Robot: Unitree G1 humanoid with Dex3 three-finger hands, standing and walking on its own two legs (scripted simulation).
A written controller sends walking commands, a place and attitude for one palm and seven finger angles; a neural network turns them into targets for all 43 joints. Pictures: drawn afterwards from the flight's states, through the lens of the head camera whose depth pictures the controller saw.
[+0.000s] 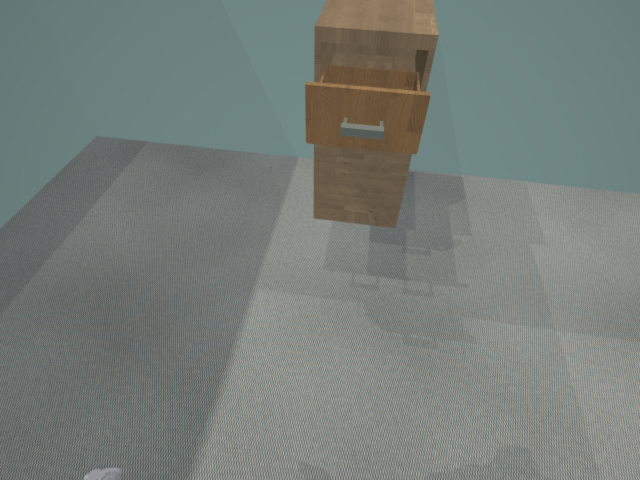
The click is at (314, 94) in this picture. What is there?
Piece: drawer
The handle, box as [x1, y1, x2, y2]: [340, 117, 383, 139]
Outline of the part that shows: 341,123 340,135 382,139 383,121 380,121 380,124 378,126 347,123 347,118 344,117 344,120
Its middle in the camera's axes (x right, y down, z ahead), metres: +0.11 -0.31 +1.07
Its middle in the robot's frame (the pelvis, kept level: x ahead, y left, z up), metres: +1.00 -0.06 -0.08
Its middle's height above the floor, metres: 0.69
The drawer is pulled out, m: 0.30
